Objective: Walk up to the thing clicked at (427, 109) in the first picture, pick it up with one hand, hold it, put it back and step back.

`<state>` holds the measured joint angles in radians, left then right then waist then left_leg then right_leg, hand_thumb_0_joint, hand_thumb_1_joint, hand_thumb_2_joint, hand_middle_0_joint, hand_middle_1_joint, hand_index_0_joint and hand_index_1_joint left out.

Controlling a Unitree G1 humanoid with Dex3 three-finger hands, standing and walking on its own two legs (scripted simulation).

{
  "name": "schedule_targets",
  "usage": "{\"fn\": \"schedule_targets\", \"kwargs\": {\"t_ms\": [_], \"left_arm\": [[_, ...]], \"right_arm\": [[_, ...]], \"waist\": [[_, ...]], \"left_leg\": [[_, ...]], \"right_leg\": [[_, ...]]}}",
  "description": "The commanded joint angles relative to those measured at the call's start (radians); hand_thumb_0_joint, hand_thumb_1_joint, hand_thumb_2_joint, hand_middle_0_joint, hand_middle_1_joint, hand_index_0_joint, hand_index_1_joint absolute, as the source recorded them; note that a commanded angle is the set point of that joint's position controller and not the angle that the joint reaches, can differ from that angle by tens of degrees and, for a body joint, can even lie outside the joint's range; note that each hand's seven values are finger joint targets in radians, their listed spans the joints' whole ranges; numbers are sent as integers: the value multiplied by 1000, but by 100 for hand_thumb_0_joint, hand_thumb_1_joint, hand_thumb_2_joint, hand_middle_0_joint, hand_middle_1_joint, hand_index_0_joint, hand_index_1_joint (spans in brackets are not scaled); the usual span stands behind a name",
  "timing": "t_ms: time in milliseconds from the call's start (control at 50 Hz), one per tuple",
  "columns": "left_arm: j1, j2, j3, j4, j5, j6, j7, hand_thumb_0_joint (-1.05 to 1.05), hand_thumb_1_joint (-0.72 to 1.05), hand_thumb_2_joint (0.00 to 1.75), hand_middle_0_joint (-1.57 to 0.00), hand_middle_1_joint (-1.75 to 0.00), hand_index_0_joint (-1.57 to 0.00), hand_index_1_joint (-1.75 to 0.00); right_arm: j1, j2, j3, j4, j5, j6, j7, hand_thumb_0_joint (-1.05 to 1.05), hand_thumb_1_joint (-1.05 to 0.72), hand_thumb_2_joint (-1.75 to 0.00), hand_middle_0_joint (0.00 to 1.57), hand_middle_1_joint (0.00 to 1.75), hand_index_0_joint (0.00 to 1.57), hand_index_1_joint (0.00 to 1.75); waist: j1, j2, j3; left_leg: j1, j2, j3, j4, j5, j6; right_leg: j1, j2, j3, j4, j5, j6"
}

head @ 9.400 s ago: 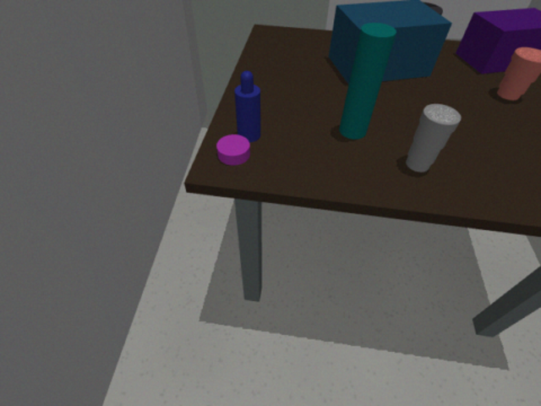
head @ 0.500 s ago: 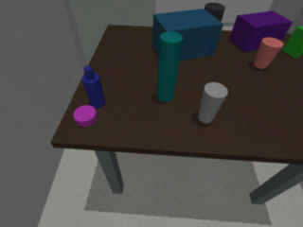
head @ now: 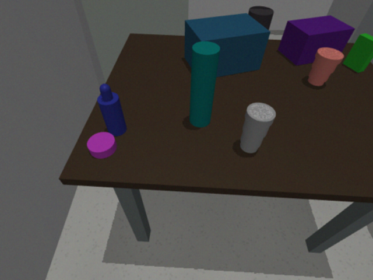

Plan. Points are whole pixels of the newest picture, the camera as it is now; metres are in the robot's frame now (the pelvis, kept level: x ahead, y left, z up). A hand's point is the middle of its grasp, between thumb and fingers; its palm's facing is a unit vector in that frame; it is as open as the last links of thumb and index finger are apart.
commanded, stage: stand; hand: right
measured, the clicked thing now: (254, 130) +0.50 -0.17 +0.02
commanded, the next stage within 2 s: rise first in 1.46 s
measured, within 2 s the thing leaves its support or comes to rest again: neither
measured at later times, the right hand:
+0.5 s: hand out of the picture +0.07 -0.26 -0.16, palm faces -0.03 +0.94 -0.34, open 7.4 cm
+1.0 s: hand out of the picture +0.07 -0.25 -0.16, palm faces -0.02 +0.94 -0.34, open 7.4 cm
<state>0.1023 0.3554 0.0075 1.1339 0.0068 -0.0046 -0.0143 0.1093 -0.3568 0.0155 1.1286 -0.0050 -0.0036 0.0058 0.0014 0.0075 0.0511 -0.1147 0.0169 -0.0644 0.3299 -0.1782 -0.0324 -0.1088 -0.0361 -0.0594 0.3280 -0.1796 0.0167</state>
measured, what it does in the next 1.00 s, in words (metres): stands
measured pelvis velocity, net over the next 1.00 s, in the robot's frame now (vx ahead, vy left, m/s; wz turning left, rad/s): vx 0.01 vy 0.00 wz -0.02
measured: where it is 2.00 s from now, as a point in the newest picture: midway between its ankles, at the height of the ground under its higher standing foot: outside the picture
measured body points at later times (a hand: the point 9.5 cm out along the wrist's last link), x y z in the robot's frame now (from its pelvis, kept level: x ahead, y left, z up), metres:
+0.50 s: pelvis +0.00 +0.00 +0.00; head +0.02 +0.00 +0.45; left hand +0.08 +0.30 -0.13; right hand +0.07 -0.30 -0.14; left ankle +0.00 +0.14 -0.75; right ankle +0.00 -0.13 -0.75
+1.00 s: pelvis +0.01 +0.00 +0.00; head +0.02 +0.00 +0.45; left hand +0.09 +0.30 -0.13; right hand +0.08 -0.30 -0.13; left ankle +0.00 +0.14 -0.75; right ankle +0.00 -0.13 -0.75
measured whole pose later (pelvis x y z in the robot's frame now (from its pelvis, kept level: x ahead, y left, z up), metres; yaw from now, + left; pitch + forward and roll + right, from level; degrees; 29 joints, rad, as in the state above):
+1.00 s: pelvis +0.01 +0.00 +0.00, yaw -1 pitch -2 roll +0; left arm 0.10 0.35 0.00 1.13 0.01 0.00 -0.01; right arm 0.11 -0.36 0.01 1.13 -0.01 0.00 0.00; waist 0.00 0.01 0.05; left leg -0.10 0.02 -0.05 0.32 -0.19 -0.03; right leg -0.11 -0.03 -0.04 0.33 -0.19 0.02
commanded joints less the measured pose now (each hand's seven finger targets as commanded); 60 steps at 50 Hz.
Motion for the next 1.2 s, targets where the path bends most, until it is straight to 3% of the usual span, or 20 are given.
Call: {"fn": "schedule_targets", "kwargs": {"t_ms": [0, 80, 280, 440, 580, 900, 1020, 1080, 1180], "left_arm": [[-36, 217, 38, -60, 0, -25, 17, 0, 90, 90, -20, -30, -20, -30], [-34, 219, 40, -58, 0, -23, 17, 0, 90, 90, -20, -30, -20, -30], [-32, 219, 37, -64, 2, -25, 17, 0, 90, 90, -20, -30, -20, -30], [-29, 217, 36, -59, -1, -22, 17, 0, 90, 90, -20, -30, -20, -30], [-30, 220, 35, -62, 0, -27, 18, 0, 90, 90, -20, -30, -20, -30], [-29, 214, 36, -65, 0, -25, 19, 0, 90, 90, -20, -30, -20, -30], [-27, 213, 36, -62, 2, -23, 20, 0, 90, 90, -20, -30, -20, -30], [-28, 211, 33, -63, 1, -25, 19, 0, 90, 90, -20, -30, -20, -30], [-23, 211, 35, -63, 2, -24, 20, 0, 90, 90, -20, -30, -20, -30]], "right_arm": [[-36, -214, -40, -59, -2, -25, -13, 0, -90, -90, 20, 30, 20, 30], [-29, -214, -41, -57, -1, -22, -12, 0, -90, -90, 20, 30, 20, 30], [-24, -216, -42, -56, -3, -25, -14, 0, -90, -90, 20, 30, 20, 30], [-25, -213, -41, -53, -2, -23, -15, 0, -90, -90, 20, 30, 20, 30], [-16, -213, -42, -56, -2, -23, -15, 0, -90, -90, 20, 30, 20, 30], [-26, -213, -42, -59, -2, -24, -17, 0, -90, -90, 20, 30, 20, 30], [-23, -217, -46, -58, -4, -23, -17, 0, -90, -90, 20, 30, 20, 30], [-26, -215, -45, -58, -3, -25, -16, 0, -90, -90, 20, 30, 20, 30], [-31, -218, -47, -61, -3, -25, -17, 0, -90, -90, 20, 30, 20, 30]], "waist": [[3, 0, -64], [3, -8, -58], [1, -2, -90], [3, -5, -79], [-2, -6, -94], [2, 9, -88], [2, -1, -76], [4, 0, -84], [7, 1, -94]], "left_leg": [[-35, 98, -62, -53, 144, 40], [-44, 94, -64, -62, 94, 42], [-20, 103, -57, -44, 146, 42], [-12, 99, -55, -52, 137, 41], [-7, 104, -47, -38, 174, 43], [-6, 107, -44, -48, 184, 42], [-12, 105, -47, -62, 139, 41], [-3, 108, -47, -51, 186, 42], [8, 109, -46, -48, 186, 46]], "right_leg": [[35, -106, 90, -56, 71, -32], [29, -101, 89, -64, 15, -32], [43, -107, 94, -51, 85, -35], [23, -102, 93, -51, 74, -36], [47, -109, 101, -46, 143, -36], [54, -108, 101, -45, 152, -34], [32, -102, 97, -54, 84, -31], [44, -106, 99, -49, 143, -33], [45, -108, 98, -46, 144, -33]]}}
